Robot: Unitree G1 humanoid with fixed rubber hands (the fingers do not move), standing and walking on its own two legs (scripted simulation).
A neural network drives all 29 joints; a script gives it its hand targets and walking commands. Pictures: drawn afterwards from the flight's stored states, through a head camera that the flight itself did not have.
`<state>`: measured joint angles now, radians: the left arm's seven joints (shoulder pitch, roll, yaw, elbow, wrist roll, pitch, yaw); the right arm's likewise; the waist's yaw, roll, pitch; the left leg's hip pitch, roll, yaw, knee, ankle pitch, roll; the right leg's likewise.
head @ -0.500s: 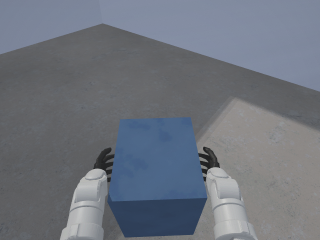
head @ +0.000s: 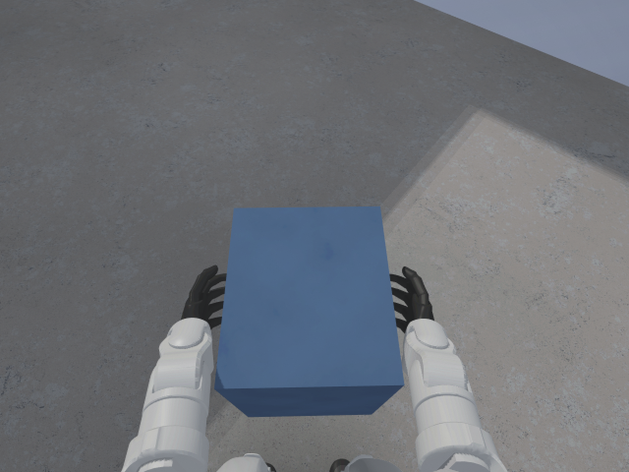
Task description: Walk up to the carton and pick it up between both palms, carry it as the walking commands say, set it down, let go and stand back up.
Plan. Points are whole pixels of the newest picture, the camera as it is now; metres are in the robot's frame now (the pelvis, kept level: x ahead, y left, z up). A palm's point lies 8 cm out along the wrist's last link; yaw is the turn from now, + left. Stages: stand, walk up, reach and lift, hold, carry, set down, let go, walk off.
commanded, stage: set down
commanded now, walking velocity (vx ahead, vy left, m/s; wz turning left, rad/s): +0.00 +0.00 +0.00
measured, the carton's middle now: (308, 320) +0.33 +0.01 -0.11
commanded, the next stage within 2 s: none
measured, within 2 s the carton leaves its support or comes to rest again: neither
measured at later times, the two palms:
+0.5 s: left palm (217, 351) +0.29 +0.15 -0.15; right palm (406, 354) +0.30 -0.15 -0.16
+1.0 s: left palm (225, 349) +0.33 +0.16 -0.25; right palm (386, 352) +0.33 -0.14 -0.25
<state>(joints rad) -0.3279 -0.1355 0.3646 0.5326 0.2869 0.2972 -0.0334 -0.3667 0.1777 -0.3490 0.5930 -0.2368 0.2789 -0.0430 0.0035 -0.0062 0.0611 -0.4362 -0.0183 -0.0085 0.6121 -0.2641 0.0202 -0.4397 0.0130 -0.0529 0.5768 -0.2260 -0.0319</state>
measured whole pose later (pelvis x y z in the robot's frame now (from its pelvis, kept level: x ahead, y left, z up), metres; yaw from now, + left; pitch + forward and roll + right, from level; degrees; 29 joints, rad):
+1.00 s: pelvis -0.05 +0.01 -0.09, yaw +0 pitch +32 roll -1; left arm -0.67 0.05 0.14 0.73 0.05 -0.09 0.19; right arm -0.69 -0.05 -0.13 0.75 -0.07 -0.09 -0.19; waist 0.00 0.02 0.18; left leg -1.32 -0.03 -0.01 1.10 -0.34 0.03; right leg -1.32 0.01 -0.04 1.06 -0.30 -0.02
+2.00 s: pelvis -0.08 +0.01 -0.25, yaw -1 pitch +40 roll -2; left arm -1.12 0.15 0.20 0.84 0.01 0.09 0.18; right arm -1.19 -0.18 -0.18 0.93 0.01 0.09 -0.16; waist 0.00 0.03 0.19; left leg -1.92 -0.06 -0.02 1.74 -0.51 0.01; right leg -1.92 0.02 -0.04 1.69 -0.46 -0.02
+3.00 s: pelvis -0.10 +0.00 -0.34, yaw +0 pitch +32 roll -1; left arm -1.48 0.23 0.29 0.90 -0.01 0.22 0.09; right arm -1.55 -0.30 -0.28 1.00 0.01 0.24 -0.06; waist 0.00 0.04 0.52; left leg -2.06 -0.08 -0.01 2.06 -0.55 0.00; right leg -2.07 0.02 -0.04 2.02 -0.50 -0.02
